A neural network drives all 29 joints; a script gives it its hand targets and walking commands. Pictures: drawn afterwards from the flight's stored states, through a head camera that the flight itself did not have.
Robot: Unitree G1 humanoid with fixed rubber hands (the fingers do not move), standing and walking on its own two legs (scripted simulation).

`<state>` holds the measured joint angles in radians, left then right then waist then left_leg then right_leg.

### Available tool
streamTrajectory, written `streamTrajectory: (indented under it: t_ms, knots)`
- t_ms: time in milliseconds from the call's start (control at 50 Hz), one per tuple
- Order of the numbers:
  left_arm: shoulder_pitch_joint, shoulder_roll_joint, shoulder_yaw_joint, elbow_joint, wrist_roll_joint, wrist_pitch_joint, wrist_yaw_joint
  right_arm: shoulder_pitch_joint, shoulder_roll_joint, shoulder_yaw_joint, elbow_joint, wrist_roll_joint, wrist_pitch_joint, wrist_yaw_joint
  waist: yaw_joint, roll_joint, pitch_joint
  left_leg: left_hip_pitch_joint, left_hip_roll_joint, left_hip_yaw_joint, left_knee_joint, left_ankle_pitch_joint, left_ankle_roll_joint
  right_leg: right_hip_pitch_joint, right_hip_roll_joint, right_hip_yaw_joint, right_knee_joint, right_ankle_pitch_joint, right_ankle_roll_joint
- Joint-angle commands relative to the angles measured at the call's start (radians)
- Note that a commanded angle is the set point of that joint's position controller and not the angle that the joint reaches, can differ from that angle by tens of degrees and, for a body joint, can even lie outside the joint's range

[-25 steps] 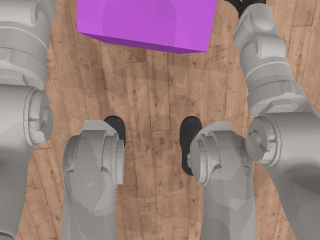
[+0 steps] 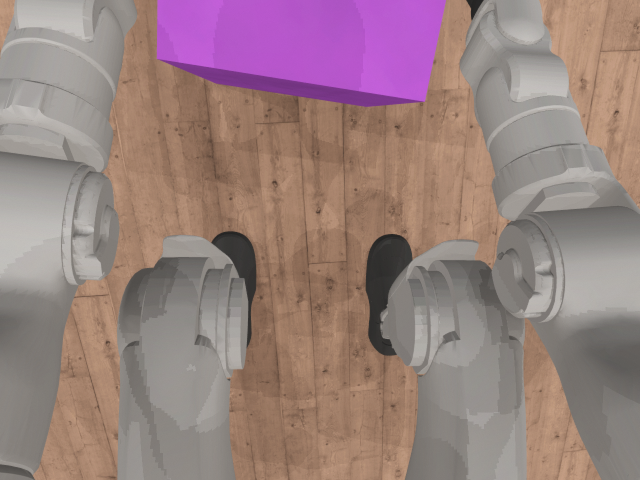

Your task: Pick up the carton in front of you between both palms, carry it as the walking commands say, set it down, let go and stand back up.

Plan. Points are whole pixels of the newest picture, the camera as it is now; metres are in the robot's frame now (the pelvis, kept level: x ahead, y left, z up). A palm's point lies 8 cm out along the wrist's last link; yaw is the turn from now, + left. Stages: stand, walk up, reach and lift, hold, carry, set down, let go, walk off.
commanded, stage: reach and lift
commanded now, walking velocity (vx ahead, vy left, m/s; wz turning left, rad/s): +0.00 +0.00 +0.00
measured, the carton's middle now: out of the picture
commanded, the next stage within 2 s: none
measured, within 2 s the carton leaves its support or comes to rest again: leaves its support in 0.40 s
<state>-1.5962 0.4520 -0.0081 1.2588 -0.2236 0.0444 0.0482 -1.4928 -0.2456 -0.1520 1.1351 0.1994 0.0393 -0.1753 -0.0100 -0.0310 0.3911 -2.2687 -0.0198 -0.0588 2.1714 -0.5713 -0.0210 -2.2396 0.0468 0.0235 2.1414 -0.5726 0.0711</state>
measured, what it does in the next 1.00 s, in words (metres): rises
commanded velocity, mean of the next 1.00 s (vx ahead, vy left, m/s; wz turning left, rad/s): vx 0.00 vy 0.00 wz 0.00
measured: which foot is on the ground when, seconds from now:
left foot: down 0.00-1.00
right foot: down 0.00-1.00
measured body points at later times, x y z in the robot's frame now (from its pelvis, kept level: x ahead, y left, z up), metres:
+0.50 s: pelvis +0.01 +0.00 -0.01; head +0.37 +0.04 +0.26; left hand +0.57 +0.18 -0.16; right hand +0.56 -0.12 -0.16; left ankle +0.11 +0.13 -0.35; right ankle +0.12 -0.14 -0.35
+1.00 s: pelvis -0.01 -0.01 +0.11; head +0.27 +0.03 +0.46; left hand +0.51 +0.19 +0.02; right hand +0.51 -0.12 +0.03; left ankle +0.11 +0.13 -0.35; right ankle +0.12 -0.14 -0.35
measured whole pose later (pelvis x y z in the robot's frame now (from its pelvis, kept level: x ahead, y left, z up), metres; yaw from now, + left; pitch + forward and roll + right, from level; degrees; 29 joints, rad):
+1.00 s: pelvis -0.01 -0.01 +0.11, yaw +3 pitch +44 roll -2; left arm -1.17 0.09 0.44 0.79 0.25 0.39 -0.01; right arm -1.10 0.05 -0.55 0.67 -0.23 0.38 -0.09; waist -0.01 -0.04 -0.11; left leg -2.06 -0.10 -0.11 1.76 -0.46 -0.07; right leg -2.04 0.12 0.08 1.76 -0.49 0.08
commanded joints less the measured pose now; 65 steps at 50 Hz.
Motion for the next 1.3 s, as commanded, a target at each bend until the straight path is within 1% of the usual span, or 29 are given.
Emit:
streamTrajectory:
  t_ms: [0,60,80,160,220,240,260,280,300,320,460,520,540,640,680,740,780,800,820,880,980,1000,1020,1040,1100,1120,1160,1240,1280]
  knots:
    - [-0.315,-0.026,-0.036,-0.14,-0.012,-0.023,-0.009,-0.272,-0.01,0.004,-0.104,-0.001,-0.025,0.004,-0.006,0.081,-1.197,0.599,-0.017,0.053,-0.179,0.337,-0.004,0.593,0.014,-0.1,-0.123,0.343,-0.007]
    - [-0.333,-0.05,0.023,-0.103,0.056,-0.009,-0.003,-0.307,0.036,-0.005,-0.109,-0.041,-0.013,0.008,0.03,0.08,-1.159,0.628,-0.018,0.058,-0.172,0.332,0.0,0.572,0.03,-0.101,-0.117,0.325,-0.006]
    - [-0.375,-0.248,-0.037,-0.15,0.048,-0.001,-0.032,-0.346,0.221,0.011,-0.135,-0.062,-0.006,0.039,-0.028,0.066,-1.145,0.625,-0.031,0.034,-0.186,0.306,0.009,0.563,0.047,-0.111,-0.12,0.301,-0.017]
    - [-0.45,-0.8,-0.047,-0.144,0.112,0.065,-0.193,-0.55,0.711,0.059,-0.211,-0.122,0.061,0.189,0.018,0.057,-1.103,0.57,-0.059,0.077,-0.158,0.248,0.011,0.55,0.08,-0.112,-0.093,0.245,-0.025]
    - [-0.432,-0.928,-0.012,-0.177,0.163,0.106,-0.268,-0.557,0.849,0.074,-0.194,-0.142,0.112,0.259,0.05,0.006,-1.032,0.456,-0.065,0.089,-0.157,0.262,0.019,0.558,0.081,-0.114,-0.08,0.262,-0.028]
    - [-0.438,-0.974,-0.041,-0.213,0.145,0.112,-0.275,-0.544,0.89,0.06,-0.208,-0.142,0.115,0.266,0.012,0.053,-1.054,0.482,-0.065,0.082,-0.153,0.265,0.02,0.525,0.088,-0.125,-0.066,0.269,-0.036]
    - [-0.418,-1.011,-0.017,-0.221,0.144,0.118,-0.289,-0.558,0.921,0.089,-0.249,-0.127,0.122,0.278,0.05,0.035,-1.078,0.505,-0.076,0.103,-0.137,0.303,0.029,0.5,0.093,-0.12,-0.087,0.267,-0.036]
    - [-0.447,-1.015,-0.047,-0.253,0.12,0.119,-0.289,-0.518,0.964,0.091,-0.209,-0.12,0.132,0.279,0.031,0.006,-1.104,0.485,-0.07,0.093,-0.149,0.305,0.028,0.542,0.092,-0.133,-0.063,0.301,-0.039]
    - [-0.449,-1.03,-0.049,-0.267,0.124,0.123,-0.288,-0.541,0.984,0.111,-0.224,-0.101,0.132,0.285,0.07,0.031,-1.125,0.503,-0.075,0.107,-0.145,0.336,0.027,0.527,0.095,-0.121,-0.069,0.316,-0.039]
    - [-0.473,-1.039,-0.065,-0.313,0.098,0.122,-0.287,-0.524,1.005,0.113,-0.273,-0.093,0.135,0.288,0.026,0.024,-1.197,0.528,-0.071,0.106,-0.129,0.368,0.025,0.566,0.093,-0.132,-0.055,0.364,-0.045]
    - [-0.451,-1.215,-0.196,-0.588,0.059,0.176,-0.249,-0.585,1.155,0.247,-0.507,-0.021,0.171,0.259,0.094,0.078,-1.744,0.901,-0.094,0.118,-0.18,0.645,0.007,0.636,0.125,-0.155,-0.101,0.514,-0.022]
    - [-0.375,-1.313,-0.214,-0.604,0.059,0.216,-0.248,-0.547,1.16,0.282,-0.606,-0.059,0.193,0.258,0.023,0.072,-1.847,0.947,-0.105,0.12,-0.199,0.63,0.002,0.653,0.132,-0.171,-0.136,0.505,-0.019]
    - [-0.271,-1.328,-0.182,-0.528,0.106,0.241,-0.247,-0.544,1.167,0.289,-0.582,-0.072,0.206,0.261,0.058,0.062,-1.778,0.893,-0.105,0.126,-0.241,0.574,0.001,0.629,0.135,-0.171,-0.168,0.453,-0.018]
    - [-0.198,-1.402,-0.081,-0.447,0.2,0.294,-0.275,-0.409,1.174,0.187,-0.473,-0.187,0.263,0.283,-0.019,0.106,-1.5,0.713,-0.121,0.135,-0.366,0.3,-0.008,0.559,0.134,-0.163,-0.299,0.249,-0.048]
    - [-0.181,-1.382,-0.029,-0.419,0.252,0.301,-0.28,-0.405,1.215,0.148,-0.461,-0.205,0.272,0.295,0.021,0.144,-1.436,0.672,-0.12,0.145,-0.414,0.229,-0.004,0.526,0.136,-0.147,-0.341,0.198,-0.05]
    - [-0.214,-1.35,0.045,-0.406,0.293,0.296,-0.281,-0.385,1.224,0.097,-0.388,-0.261,0.294,0.305,0.007,0.029,-1.397,0.608,-0.125,0.139,-0.458,0.178,0.007,0.577,0.138,-0.142,-0.41,0.158,-0.046]
    - [-0.197,-1.34,0.078,-0.358,0.324,0.307,-0.29,-0.393,1.233,0.046,-0.372,-0.297,0.305,0.31,0.02,0.04,-1.384,0.627,-0.131,0.134,-0.508,0.117,0.017,0.58,0.133,-0.14,-0.445,0.107,-0.045]
    - [-0.183,-1.375,0.09,-0.344,0.331,0.313,-0.294,-0.359,1.219,0.038,-0.365,-0.315,0.304,0.311,-0.017,0.069,-1.396,0.629,-0.129,0.144,-0.512,0.125,0.008,0.598,0.139,-0.137,-0.462,0.114,-0.049]
    - [-0.182,-1.359,0.099,-0.362,0.357,0.315,-0.296,-0.392,1.244,0.046,-0.38,-0.295,0.304,0.314,0.054,0.064,-1.413,0.667,-0.132,0.145,-0.525,0.133,0.021,0.598,0.136,-0.128,-0.478,0.104,-0.044]
    - [-0.215,-1.411,0.067,-0.405,0.324,0.312,-0.293,-0.377,1.273,0.081,-0.388,-0.31,0.315,0.324,-0.006,0.032,-1.496,0.73,-0.133,0.135,-0.578,0.122,0.012,0.689,0.142,-0.138,-0.518,0.115,-0.045]
    - [-0.122,-1.477,0.016,-0.444,0.314,0.341,-0.296,-0.338,1.319,0.149,-0.451,-0.245,0.324,0.348,0.054,0.08,-1.587,0.865,-0.132,0.144,-0.632,0.208,0.004,0.756,0.137,-0.117,-0.571,0.17,-0.045]
    - [-0.11,-1.484,-0.002,-0.475,0.305,0.34,-0.299,-0.31,1.341,0.181,-0.46,-0.261,0.331,0.347,0.006,0.015,-1.613,0.91,-0.137,0.131,-0.645,0.24,0.01,0.786,0.143,-0.141,-0.586,0.203,-0.026]
    - [-0.116,-1.489,-0.052,-0.526,0.295,0.34,-0.296,-0.312,1.36,0.197,-0.468,-0.239,0.33,0.351,0.029,0.082,-1.632,0.93,-0.138,0.141,-0.654,0.263,0.001,0.8,0.142,-0.129,-0.589,0.232,-0.031]
    - [-0.08,-1.512,-0.066,-0.528,0.282,0.339,-0.296,-0.265,1.371,0.225,-0.5,-0.241,0.327,0.348,-0.002,0.052,-1.69,0.982,-0.141,0.132,-0.656,0.311,-0.003,0.849,0.15,-0.129,-0.601,0.269,-0.029]
    - [-0.015,-1.517,-0.092,-0.576,0.273,0.336,-0.289,-0.191,1.349,0.265,-0.489,-0.205,0.333,0.357,0.047,0.081,-1.625,1.007,-0.144,0.138,-0.694,0.315,-0.011,0.884,0.145,-0.107,-0.646,0.26,-0.036]
    - [-0.029,-1.529,-0.117,-0.578,0.258,0.336,-0.288,-0.162,1.378,0.271,-0.497,-0.209,0.327,0.358,0.002,0.054,-1.641,1.038,-0.143,0.124,-0.707,0.313,-0.009,0.919,0.148,-0.115,-0.665,0.266,-0.033]
    - [0.018,-1.54,-0.15,-0.602,0.248,0.334,-0.285,-0.139,1.389,0.305,-0.545,-0.187,0.323,0.348,0.031,0.085,-1.637,1.055,-0.146,0.127,-0.729,0.324,-0.009,0.953,0.144,-0.098,-0.683,0.292,-0.034]
    - [0.124,-1.566,-0.182,-0.604,0.244,0.328,-0.269,-0.025,1.37,0.311,-0.515,-0.204,0.319,0.349,-0.01,0.106,-1.525,1.136,-0.144,0.097,-0.81,0.335,-0.021,0.997,0.143,-0.089,-0.748,0.295,-0.038]
    - [0.169,-1.56,-0.156,-0.583,0.256,0.312,-0.261,0.033,1.392,0.32,-0.479,-0.206,0.314,0.35,0.026,0.046,-1.495,1.175,-0.151,0.099,-0.838,0.324,-0.01,1.012,0.147,-0.092,-0.788,0.268,-0.027]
